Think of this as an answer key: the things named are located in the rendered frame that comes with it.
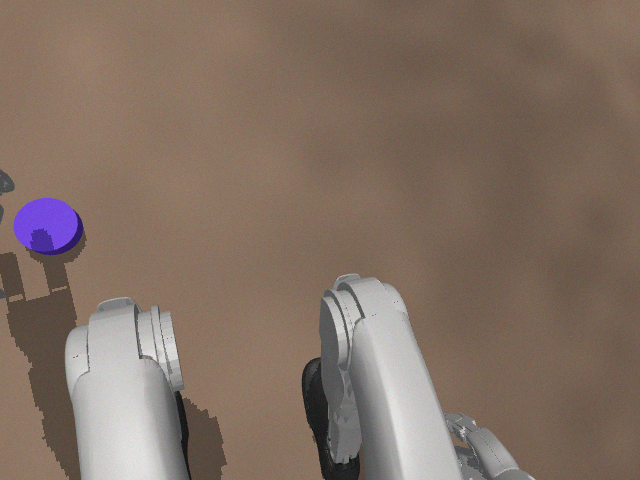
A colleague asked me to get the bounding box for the left robot foot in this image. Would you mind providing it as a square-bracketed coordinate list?
[175, 391, 192, 480]

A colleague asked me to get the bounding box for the tin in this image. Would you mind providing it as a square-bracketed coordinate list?
[13, 198, 83, 255]

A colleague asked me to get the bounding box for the right robot foot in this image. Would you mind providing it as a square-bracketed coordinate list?
[302, 357, 360, 480]

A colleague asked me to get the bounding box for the right robot hand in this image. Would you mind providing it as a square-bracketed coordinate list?
[443, 412, 520, 480]

